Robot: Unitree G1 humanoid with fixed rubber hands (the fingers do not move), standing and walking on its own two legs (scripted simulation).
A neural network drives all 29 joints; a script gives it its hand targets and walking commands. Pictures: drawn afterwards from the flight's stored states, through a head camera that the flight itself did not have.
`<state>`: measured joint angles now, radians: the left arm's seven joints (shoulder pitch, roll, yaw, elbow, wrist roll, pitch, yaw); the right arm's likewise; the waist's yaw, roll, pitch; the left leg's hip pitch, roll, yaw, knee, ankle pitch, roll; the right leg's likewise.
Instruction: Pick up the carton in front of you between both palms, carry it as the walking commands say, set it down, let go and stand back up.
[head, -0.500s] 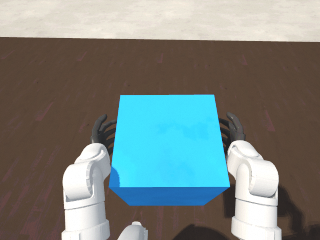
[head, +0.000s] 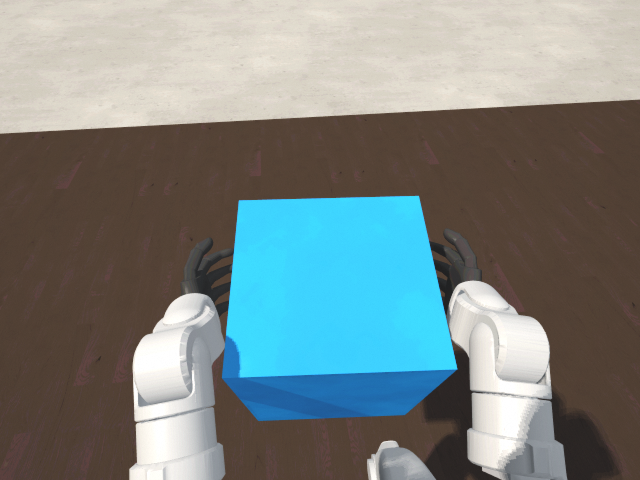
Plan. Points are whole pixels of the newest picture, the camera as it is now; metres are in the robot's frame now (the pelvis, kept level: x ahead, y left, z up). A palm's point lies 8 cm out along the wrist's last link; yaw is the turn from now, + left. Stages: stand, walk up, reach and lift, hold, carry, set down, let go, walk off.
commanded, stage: carry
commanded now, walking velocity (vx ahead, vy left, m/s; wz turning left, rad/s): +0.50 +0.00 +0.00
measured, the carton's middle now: (330, 319) +0.33 -0.02 +0.00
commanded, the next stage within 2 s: none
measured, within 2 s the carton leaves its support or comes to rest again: neither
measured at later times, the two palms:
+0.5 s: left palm (208, 158) +0.62 +0.15 +0.04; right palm (382, 141) +0.65 -0.15 +0.03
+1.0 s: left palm (221, 82) +0.95 +0.16 -0.02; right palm (352, 78) +0.93 -0.14 -0.01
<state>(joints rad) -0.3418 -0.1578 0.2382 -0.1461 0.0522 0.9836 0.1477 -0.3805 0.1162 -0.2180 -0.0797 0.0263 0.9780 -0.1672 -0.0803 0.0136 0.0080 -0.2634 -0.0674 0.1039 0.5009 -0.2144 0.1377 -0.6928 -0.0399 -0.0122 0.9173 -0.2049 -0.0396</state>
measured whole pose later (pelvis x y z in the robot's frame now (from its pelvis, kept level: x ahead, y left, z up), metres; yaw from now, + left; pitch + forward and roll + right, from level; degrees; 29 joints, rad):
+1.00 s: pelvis +0.63 +0.03 -0.08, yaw +0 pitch +5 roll -2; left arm -0.33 -0.15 0.24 -0.10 0.05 0.98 0.15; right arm -0.35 0.12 -0.22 -0.05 0.02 0.97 -0.16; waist -0.07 0.01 -0.02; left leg -0.30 -0.07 0.09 0.53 -0.20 0.14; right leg -0.70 -0.05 0.00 0.98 -0.25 -0.03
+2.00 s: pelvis +1.24 +0.06 -0.16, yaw +0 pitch +5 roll -1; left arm -0.35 -0.15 0.24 -0.06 0.05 1.00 0.15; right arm -0.34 0.13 -0.23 -0.05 0.00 0.98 -0.16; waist -0.06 0.00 -0.03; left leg -0.35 -0.06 0.11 0.56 -0.17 0.13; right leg -0.66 -0.04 -0.01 1.07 -0.35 -0.03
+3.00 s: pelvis +1.84 +0.08 -0.24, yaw +0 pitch +4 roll -1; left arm -0.37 -0.14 0.24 -0.02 0.04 1.02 0.15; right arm -0.34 0.13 -0.24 -0.03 -0.02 1.01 -0.16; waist -0.04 0.00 -0.05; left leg -0.40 -0.06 0.11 0.58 -0.14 0.14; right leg -0.58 -0.01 -0.01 1.19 -0.42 -0.04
